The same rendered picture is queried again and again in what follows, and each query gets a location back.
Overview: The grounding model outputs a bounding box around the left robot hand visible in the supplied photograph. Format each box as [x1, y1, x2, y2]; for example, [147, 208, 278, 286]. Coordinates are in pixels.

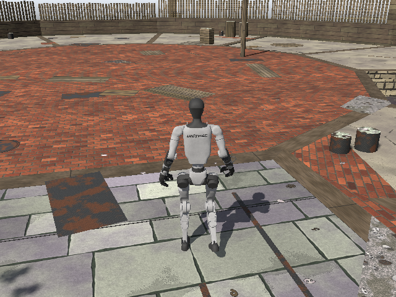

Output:
[159, 173, 173, 187]

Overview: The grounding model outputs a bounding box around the left robot upper arm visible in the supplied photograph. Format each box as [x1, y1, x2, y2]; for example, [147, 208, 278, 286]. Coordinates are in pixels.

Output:
[167, 125, 184, 160]

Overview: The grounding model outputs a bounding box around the right robot upper arm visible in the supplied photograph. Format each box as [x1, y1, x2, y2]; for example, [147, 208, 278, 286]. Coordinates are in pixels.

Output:
[210, 124, 228, 158]

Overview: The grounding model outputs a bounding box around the right robot shin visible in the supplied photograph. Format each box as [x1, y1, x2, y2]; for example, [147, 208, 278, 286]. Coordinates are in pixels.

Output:
[207, 202, 217, 244]

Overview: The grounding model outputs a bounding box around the robot right forearm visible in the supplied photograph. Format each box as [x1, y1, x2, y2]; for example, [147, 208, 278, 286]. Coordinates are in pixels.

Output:
[222, 148, 233, 169]

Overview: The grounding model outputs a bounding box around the robot left forearm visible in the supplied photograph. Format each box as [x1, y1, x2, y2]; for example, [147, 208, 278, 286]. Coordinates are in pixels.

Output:
[161, 151, 173, 176]

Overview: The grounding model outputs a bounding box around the right robot hand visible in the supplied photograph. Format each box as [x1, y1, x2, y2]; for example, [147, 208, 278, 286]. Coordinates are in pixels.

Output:
[220, 166, 235, 177]

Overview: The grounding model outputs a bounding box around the robot right thigh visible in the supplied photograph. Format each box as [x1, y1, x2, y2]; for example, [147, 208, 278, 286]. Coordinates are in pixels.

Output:
[204, 173, 219, 212]

